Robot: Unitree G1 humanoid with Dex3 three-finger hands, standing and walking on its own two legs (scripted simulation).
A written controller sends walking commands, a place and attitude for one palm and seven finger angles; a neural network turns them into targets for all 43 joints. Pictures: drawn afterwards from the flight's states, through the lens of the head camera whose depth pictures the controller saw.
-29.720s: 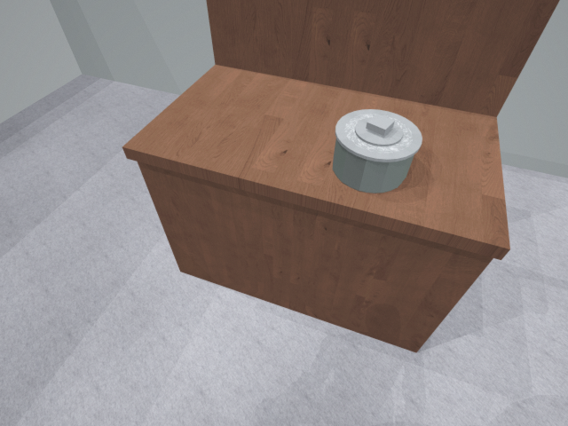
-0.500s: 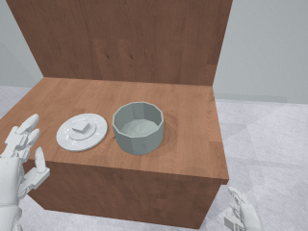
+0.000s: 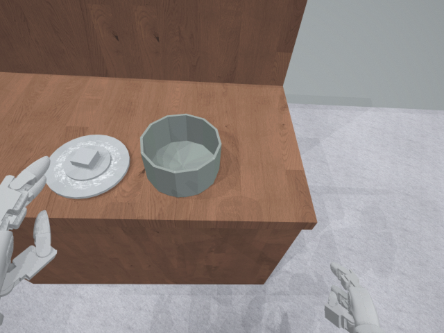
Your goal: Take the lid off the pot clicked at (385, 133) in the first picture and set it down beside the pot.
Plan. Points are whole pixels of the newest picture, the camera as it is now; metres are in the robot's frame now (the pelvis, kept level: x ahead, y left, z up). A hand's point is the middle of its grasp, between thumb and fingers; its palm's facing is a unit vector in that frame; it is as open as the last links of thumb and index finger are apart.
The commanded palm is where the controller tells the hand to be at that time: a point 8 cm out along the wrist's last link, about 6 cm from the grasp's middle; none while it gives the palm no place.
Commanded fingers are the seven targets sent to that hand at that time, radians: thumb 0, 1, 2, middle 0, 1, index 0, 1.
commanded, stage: step back with the hand held close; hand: left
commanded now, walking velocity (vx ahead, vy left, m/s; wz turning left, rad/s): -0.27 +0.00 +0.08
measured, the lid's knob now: (85, 157) +0.50 +0.36 -0.06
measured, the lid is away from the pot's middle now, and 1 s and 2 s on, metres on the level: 0.24 0.24 0.24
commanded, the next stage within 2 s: stop stepping back and stand still in 0.94 s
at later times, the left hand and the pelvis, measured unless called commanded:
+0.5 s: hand (4, 325) +0.12 +0.23 +0.15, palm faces +0.28 -0.84 -0.46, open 7.4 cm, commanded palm +0.05 +0.29 +0.18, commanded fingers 0.00 0.90 0.90 -0.20 -0.30 -0.20 -0.30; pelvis -0.07 +0.00 -0.02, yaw +1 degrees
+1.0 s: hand out of the picture +0.06 +0.25 +0.16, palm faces +0.28 -0.88 -0.37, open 7.4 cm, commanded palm -0.02 +0.29 +0.18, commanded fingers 0.00 0.90 0.90 -0.20 -0.30 -0.20 -0.30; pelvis -0.16 +0.02 -0.02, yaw -2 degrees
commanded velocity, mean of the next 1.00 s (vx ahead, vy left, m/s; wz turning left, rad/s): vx -0.35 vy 0.00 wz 0.08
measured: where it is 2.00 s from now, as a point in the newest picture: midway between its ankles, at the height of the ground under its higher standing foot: outside the picture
